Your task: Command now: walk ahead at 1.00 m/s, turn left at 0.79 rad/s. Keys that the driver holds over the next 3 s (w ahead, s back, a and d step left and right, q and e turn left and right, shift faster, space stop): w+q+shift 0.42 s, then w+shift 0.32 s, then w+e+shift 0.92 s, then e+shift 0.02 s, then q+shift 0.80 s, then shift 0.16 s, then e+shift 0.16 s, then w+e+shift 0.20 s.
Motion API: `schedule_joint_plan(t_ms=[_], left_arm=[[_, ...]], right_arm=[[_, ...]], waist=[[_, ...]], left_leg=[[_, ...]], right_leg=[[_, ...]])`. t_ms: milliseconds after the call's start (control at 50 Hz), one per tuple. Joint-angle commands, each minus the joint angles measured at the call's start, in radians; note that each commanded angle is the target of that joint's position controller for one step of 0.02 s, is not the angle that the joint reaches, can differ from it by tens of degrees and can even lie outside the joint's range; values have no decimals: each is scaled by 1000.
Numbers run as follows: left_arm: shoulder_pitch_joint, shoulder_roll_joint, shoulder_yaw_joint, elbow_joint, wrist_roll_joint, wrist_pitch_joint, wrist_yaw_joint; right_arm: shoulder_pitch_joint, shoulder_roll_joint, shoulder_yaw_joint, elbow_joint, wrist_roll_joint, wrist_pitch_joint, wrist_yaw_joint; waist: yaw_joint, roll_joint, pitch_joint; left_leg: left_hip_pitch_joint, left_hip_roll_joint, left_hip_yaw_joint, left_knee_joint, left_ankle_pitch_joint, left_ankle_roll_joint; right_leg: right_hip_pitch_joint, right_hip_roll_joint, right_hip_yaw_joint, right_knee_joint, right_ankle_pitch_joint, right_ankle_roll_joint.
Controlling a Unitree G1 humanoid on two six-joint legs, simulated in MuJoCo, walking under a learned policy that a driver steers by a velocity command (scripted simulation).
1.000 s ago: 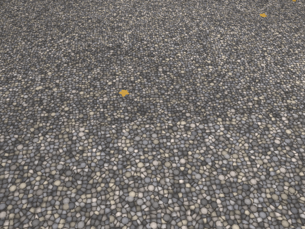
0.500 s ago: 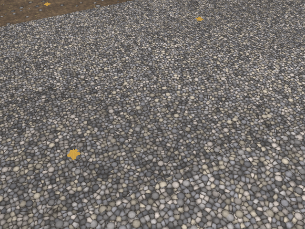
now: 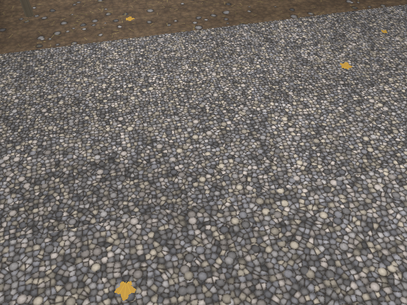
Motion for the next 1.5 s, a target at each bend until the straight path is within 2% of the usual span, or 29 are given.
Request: schedule_joint_plan(t_ms=[20,80,180,260,280,300,320,340,360,400,440,480,560,600,620,640,700,920,1020,1060,1120,1160,1180,1200,1220,1260,1280,1360,1500], left_arm=[[-110,11,-7,-46,-23,-37,2],[-106,102,16,-49,9,-50,0],[129,85,2,46,49,-58,39],[24,142,14,16,-27,-14,35],[-70,103,13,16,-29,24,29],[-111,19,-11,-64,16,27,25],[-43,-31,-39,-185,25,-4,22],[-76,9,-47,-197,54,-13,8],[-77,13,-50,-166,90,-8,0],[-95,21,-53,-195,103,-6,-16],[-353,46,-64,-304,36,13,-10],[-189,30,-59,-231,34,14,-26],[-170,40,-37,-208,8,35,-16],[52,89,0,-154,10,24,-12],[259,161,24,-124,24,18,-9],[252,204,41,-84,16,34,-21],[89,54,21,-74,29,42,-29],[83,153,38,-62,-5,-4,-49],[539,175,69,64,38,30,27],[476,95,54,51,75,38,53],[193,174,64,-19,5,27,29],[118,190,68,-11,-7,42,33],[101,158,72,-6,-13,45,33],[179,63,52,-18,-40,36,27],[413,7,35,-18,-62,24,48],[329,-22,5,-27,5,56,46],[180,20,8,-42,43,80,25],[-116,-40,-14,-183,8,128,-64],[-256,5,-25,-237,9,123,-82]], right_arm=[[-85,63,23,-129,-15,5,39],[112,-22,-3,-81,-19,20,67],[-189,-31,-3,-145,-52,-23,84],[385,-141,-48,85,-43,-7,32],[447,-183,-64,106,-50,-2,17],[424,-277,-72,116,-30,5,11],[393,-282,-46,94,-21,-9,2],[354,-210,-34,63,-6,-7,-3],[312,-184,-26,59,3,-3,-10],[277,-272,-50,41,-13,-37,-33],[55,-121,7,-16,-17,-65,-47],[-43,-122,6,-36,5,-84,-53],[151,-156,-8,21,29,-90,-13],[141,-179,-13,15,0,-67,-6],[129,-88,4,-13,-7,-73,-7],[255,-13,11,-46,36,-74,1],[-18,-28,21,-103,-9,-62,-6],[-171,-84,26,-171,-13,-30,43],[-730,-117,21,-331,-29,-107,15],[-803,-93,43,-385,3,-145,38],[-248,-77,28,-166,36,-97,53],[188,-181,-16,-24,-1,-60,22],[299,-228,-36,16,-45,-52,10],[297,-237,-14,4,-98,-65,14],[249,-198,-6,-8,-70,-67,24],[110,-241,-36,-21,-34,-49,8],[21,-149,-13,-58,-29,-54,5],[-97,-21,26,20,-23,-112,-2],[94,-106,11,43,-10,-87,-47]], waist=[[-55,-150,145],[-144,-109,-55],[-10,-19,143],[-253,27,-110],[-354,154,-14],[-273,297,87],[-114,266,-78],[-115,4,-167],[-77,-163,-86],[-22,-93,26],[66,-270,251],[113,-110,171],[20,-32,45],[146,-24,-59],[221,-61,-198],[102,-443,-301],[88,-54,63],[-45,-89,-7],[309,-128,110],[309,-39,221],[50,-45,-29],[-194,-8,-153],[-269,153,-136],[-168,275,-173],[-4,411,-318],[32,387,-291],[2,197,-170],[105,155,136],[81,33,91]], left_leg=[[45,34,33,-281,210,-10],[249,-24,148,-58,364,49],[26,-50,201,-560,791,82],[653,-79,174,-676,810,129],[782,-13,81,-817,773,238],[915,15,46,-520,1022,209],[1085,117,-231,-398,1249,265],[1074,155,-414,-499,830,315],[885,146,-496,-565,542,316],[612,346,-1018,-726,24,458],[-27,194,-704,-905,-19,309],[-369,-10,-403,-845,91,193],[215,-28,-302,-624,720,145],[340,-35,-263,-257,906,93],[193,-87,-192,127,661,60],[-91,-252,-94,453,-152,10],[-280,-89,-118,324,-75,23],[265,-10,6,-235,382,-77],[-746,103,-160,-373,132,-122],[-642,122,-161,-669,307,-152],[435,77,-78,-644,863,-140],[769,95,-54,-695,856,-128],[883,121,-63,-731,776,-108],[1025,205,-72,-377,1038,-189],[1111,370,-233,-285,1351,-218],[786,451,-520,-667,309,-80],[577,376,-418,-754,-13,-85],[41,287,-87,-838,-13,-103],[433,217,264,-702,1035,-134]], right_leg=[[-230,-192,28,-257,314,-61],[-161,-219,-81,6,814,-62],[112,-218,-180,172,400,55],[6,-257,-109,1016,699,3],[-259,-105,-124,1534,96,8],[-701,5,-61,1802,-538,-2],[-915,-62,105,1675,-424,22],[-972,-108,169,1542,-382,27],[-973,-117,170,1504,-398,26],[-1120,-154,303,1468,-540,50],[-802,-211,278,809,-22,145],[-130,-190,224,509,484,122],[-121,-44,103,263,290,19],[48,12,95,182,144,-25],[265,-183,377,193,-134,-77],[413,-432,1033,-124,-403,-218],[98,-338,761,-150,-326,-182],[-245,-170,291,-218,391,-174],[715,-297,604,80,363,-212],[514,-226,585,64,263,-160],[-73,-97,451,240,61,-136],[-129,-45,385,807,234,-90],[-288,69,350,1235,-208,-62],[-568,76,427,1558,-576,-54],[-715,-24,421,1565,-433,-46],[-805,-62,227,1630,-207,-35],[-752,-117,211,1540,-79,-59],[-588,-173,219,991,182,-64],[-385,-1,-71,462,149,-180]])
